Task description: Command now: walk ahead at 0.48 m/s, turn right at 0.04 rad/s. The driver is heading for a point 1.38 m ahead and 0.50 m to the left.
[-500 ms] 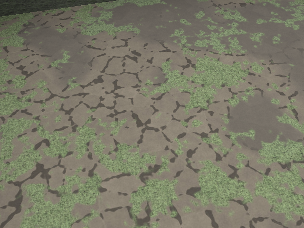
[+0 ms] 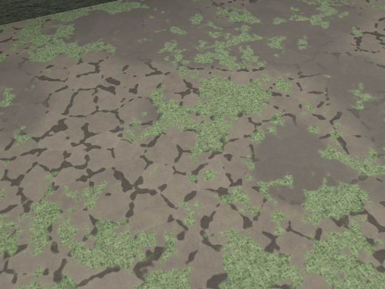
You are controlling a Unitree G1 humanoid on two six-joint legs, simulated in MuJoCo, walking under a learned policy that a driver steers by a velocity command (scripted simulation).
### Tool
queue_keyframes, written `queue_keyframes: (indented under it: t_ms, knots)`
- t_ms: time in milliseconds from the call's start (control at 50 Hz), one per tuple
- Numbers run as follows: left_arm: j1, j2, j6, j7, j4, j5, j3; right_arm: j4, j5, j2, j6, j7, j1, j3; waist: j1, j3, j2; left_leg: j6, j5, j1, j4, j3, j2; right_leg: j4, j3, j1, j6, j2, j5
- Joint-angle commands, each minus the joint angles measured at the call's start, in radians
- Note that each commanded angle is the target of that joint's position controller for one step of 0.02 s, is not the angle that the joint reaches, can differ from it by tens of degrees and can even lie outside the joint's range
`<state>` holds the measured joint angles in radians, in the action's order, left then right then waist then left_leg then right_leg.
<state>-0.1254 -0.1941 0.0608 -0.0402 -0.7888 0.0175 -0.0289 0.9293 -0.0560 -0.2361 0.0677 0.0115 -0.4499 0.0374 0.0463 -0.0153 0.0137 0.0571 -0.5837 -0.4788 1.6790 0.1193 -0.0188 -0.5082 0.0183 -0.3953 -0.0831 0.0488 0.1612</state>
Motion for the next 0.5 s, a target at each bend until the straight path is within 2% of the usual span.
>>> queue_keyframes:
  t_ms: [20,40,60,80,100,140,180,220,280,300,320,340,360,380,400,420,440,460,480,500]
  knots:
    - [-0.098,-0.154,0.004,0.037,-0.002,-0.027,-0.043,-0.177,0.011,-0.085,0.015,0.038,0.120,0.027,-0.015,-0.087,-0.037,-0.039,0.379,-0.503,-0.174,0.013,0.124,0.273,-0.608,0.329,-0.275,-0.461,0.194]
    - [-0.047,-0.121,0.008,0.035,-0.003,-0.026,-0.031,-0.162,0.039,-0.054,-0.012,0.042,0.093,0.024,0.026,-0.019,-0.002,-0.075,0.374,-0.403,-0.277,0.022,0.163,0.282,-0.548,0.153,-0.259,-0.420,0.133]
    - [-0.046,-0.106,0.012,0.036,-0.017,-0.020,-0.028,-0.163,0.049,-0.045,-0.023,0.043,0.101,0.028,0.031,0.011,-0.033,-0.098,0.376,-0.357,-0.358,0.033,0.186,0.283,-0.475,0.064,-0.233,-0.374,0.117]
    - [-0.059,-0.125,0.019,0.040,-0.021,-0.031,-0.036,-0.161,0.050,-0.052,-0.024,0.044,0.109,0.036,0.032,0.018,-0.056,-0.110,0.410,-0.304,-0.429,0.025,0.191,0.284,-0.405,0.004,-0.209,-0.316,0.091]
    - [-0.074,-0.144,0.022,0.047,-0.026,-0.027,-0.043,-0.175,0.055,-0.057,-0.017,0.041,0.136,0.038,0.026,0.023,-0.091,-0.117,0.469,-0.290,-0.512,0.016,0.188,0.282,-0.352,-0.017,-0.201,-0.282,0.041]
    - [-0.123,-0.161,0.022,0.065,-0.040,-0.007,-0.051,-0.199,0.060,-0.028,-0.008,0.033,0.236,0.026,-0.011,0.010,-0.078,-0.109,0.583,-0.258,-0.700,-0.007,0.175,0.272,-0.280,0.006,-0.179,-0.255,-0.018]
    - [-0.175,-0.169,0.018,0.071,-0.055,0.009,-0.058,-0.212,0.054,-0.010,-0.005,0.026,0.315,0.018,-0.048,0.004,-0.072,-0.099,0.659,-0.191,-0.849,-0.041,0.143,0.275,-0.228,0.023,-0.157,-0.235,-0.035]
    - [-0.212,-0.167,0.016,0.069,-0.070,0.017,-0.060,-0.229,0.041,-0.014,-0.006,0.016,0.392,0.018,-0.084,0.010,-0.085,-0.096,0.666,-0.142,-0.941,-0.070,0.114,0.288,-0.213,0.057,-0.146,-0.238,0.007]
    - [-0.251,-0.161,0.012,0.059,-0.092,0.018,-0.064,-0.267,0.032,-0.038,0.007,-0.006,0.494,0.025,-0.113,0.038,-0.079,-0.072,0.596,-0.119,-1.050,-0.087,0.089,0.257,-0.217,0.163,-0.125,-0.258,0.026]
    - [-0.252,-0.173,0.009,0.057,-0.095,0.018,-0.068,-0.280,0.030,-0.037,0.012,-0.015,0.512,0.025,-0.117,0.039,-0.089,-0.055,0.542,-0.105,-1.085,-0.097,0.080,0.238,-0.225,0.199,-0.122,-0.267,0.024]
    - [-0.254,-0.178,0.004,0.057,-0.098,0.017,-0.071,-0.285,0.031,-0.043,0.017,-0.021,0.508,0.028,-0.108,0.036,-0.095,-0.038,0.488,-0.071,-1.118,-0.107,0.071,0.213,-0.230,0.221,-0.112,-0.275,0.019]
    - [-0.251,-0.183,-0.001,0.057,-0.103,0.015,-0.072,-0.272,0.033,-0.053,0.019,-0.024,0.466,0.035,-0.081,0.023,-0.095,-0.017,0.434,-0.008,-1.150,-0.127,0.054,0.168,-0.224,0.235,-0.098,-0.267,-0.019]
    - [-0.244,-0.177,-0.002,0.057,-0.104,0.015,-0.068,-0.249,0.036,-0.078,0.020,-0.021,0.374,0.050,-0.033,-0.020,-0.095,0.008,0.421,0.122,-1.170,-0.141,0.036,0.077,-0.200,0.218,-0.078,-0.239,-0.149]
    - [-0.220,-0.139,0.004,0.056,-0.091,0.007,-0.056,-0.201,0.044,-0.140,0.024,-0.013,0.185,0.076,0.045,-0.133,-0.038,0.058,0.497,0.387,-1.138,-0.053,0.110,-0.169,-0.123,0.104,-0.039,-0.174,-0.220]
    - [-0.271,-0.063,0.030,0.051,-0.065,0.007,-0.032,-0.169,0.055,-0.255,0.024,-0.014,0.032,0.106,0.067,-0.261,0.216,0.209,0.431,0.787,-1.211,0.339,0.345,-0.588,0.001,-0.299,0.046,-0.033,0.047]
    - [-0.252,-0.111,0.057,0.042,-0.066,0.008,-0.042,-0.148,0.047,-0.211,0.023,-0.022,-0.069,0.098,0.101,-0.340,0.269,0.273,0.265,0.866,-1.350,0.640,0.412,-0.742,-0.119,-0.469,0.052,-0.008,0.394]
    - [-0.185,-0.167,0.062,0.043,-0.057,0.021,-0.063,-0.158,0.043,-0.168,0.025,-0.022,0.012,0.083,0.084,-0.206,0.191,0.236,0.199,0.795,-1.367,0.534,0.396,-0.811,-0.136,-0.580,0.039,-0.063,0.336]
    - [-0.113,-0.165,0.055,0.051,-0.042,0.012,-0.063,-0.179,0.048,-0.139,0.022,-0.021,0.105,0.072,0.056,-0.122,0.119,0.202,0.247,0.646,-1.384,0.400,0.354,-0.770,-0.102,-0.561,0.030,-0.112,0.233]
    - [-0.086,-0.151,0.043,0.058,-0.039,-0.002,-0.065,-0.190,0.053,-0.112,0.020,-0.024,0.189,0.064,0.014,-0.058,0.068,0.179,0.321,0.492,-1.419,0.305,0.307,-0.685,-0.095,-0.491,0.033,-0.144,0.150]
    - [-0.090,-0.146,0.030,0.064,-0.044,-0.008,-0.070,-0.195,0.057,-0.083,0.023,-0.028,0.238,0.057,-0.024,-0.035,0.080,0.156,0.397,0.392,-1.451,0.235,0.269,-0.616,-0.099,-0.411,0.036,-0.169,0.102]
